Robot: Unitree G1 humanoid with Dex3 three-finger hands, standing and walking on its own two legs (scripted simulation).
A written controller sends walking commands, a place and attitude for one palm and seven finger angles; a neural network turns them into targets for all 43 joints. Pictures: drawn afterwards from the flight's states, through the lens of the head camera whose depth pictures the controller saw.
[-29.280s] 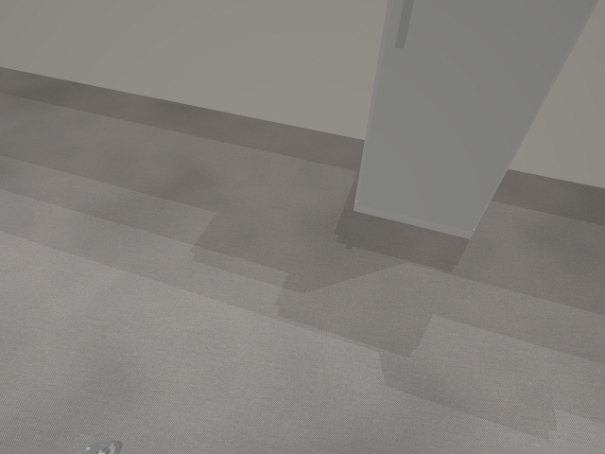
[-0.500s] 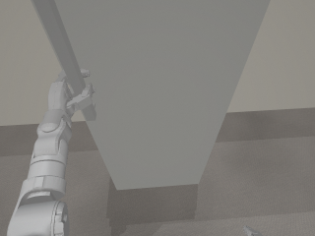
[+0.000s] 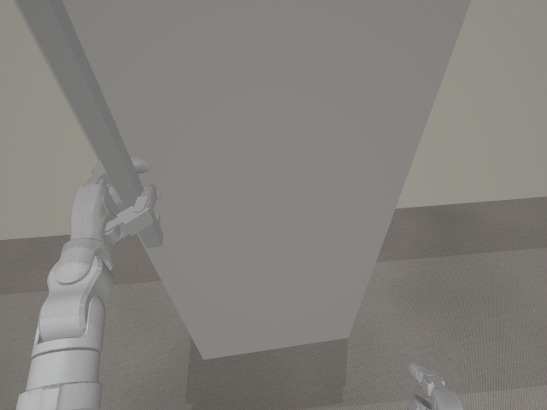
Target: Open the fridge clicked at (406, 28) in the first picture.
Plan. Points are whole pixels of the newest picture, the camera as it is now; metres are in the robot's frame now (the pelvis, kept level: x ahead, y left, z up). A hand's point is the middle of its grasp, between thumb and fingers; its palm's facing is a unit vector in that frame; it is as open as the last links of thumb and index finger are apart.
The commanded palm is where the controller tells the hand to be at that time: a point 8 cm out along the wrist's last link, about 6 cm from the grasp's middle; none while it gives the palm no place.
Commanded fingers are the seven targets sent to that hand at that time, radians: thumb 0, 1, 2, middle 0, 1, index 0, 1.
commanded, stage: walk backward, drawing the door open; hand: left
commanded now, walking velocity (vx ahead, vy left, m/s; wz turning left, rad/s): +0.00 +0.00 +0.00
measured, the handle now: (112, 135) +0.40 +0.22 +0.23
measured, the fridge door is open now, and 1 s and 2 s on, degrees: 3 36 75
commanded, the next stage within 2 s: stop walking and hold the door back in 1.96 s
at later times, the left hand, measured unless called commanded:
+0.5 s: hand (156, 283) +0.24 +0.15 +0.14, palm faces +0.27 -0.94 -0.22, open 6.8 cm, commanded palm +0.19 +0.19 +0.14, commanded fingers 0.00 0.90 0.90 -0.45 -1.40 -0.45 -1.40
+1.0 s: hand (224, 400) +0.12 +0.05 +0.13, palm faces +0.35 -0.91 -0.22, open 7.5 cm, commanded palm +0.08 +0.09 +0.14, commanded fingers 0.00 0.90 0.90 -0.45 -1.40 -0.45 -1.40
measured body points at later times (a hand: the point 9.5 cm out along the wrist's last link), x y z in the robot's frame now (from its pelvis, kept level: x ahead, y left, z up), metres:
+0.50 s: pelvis -0.01 -0.03 +0.00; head +0.00 -0.06 +0.45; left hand +0.22 +0.20 +0.15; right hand +0.18 -0.24 -0.09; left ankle -0.08 +0.11 -0.73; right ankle -0.04 -0.12 -0.74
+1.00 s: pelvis -0.09 -0.16 -0.01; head -0.06 -0.15 +0.44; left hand +0.10 +0.10 +0.15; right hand +0.10 -0.30 -0.12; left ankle -0.08 +0.05 -0.74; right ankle -0.02 -0.28 -0.73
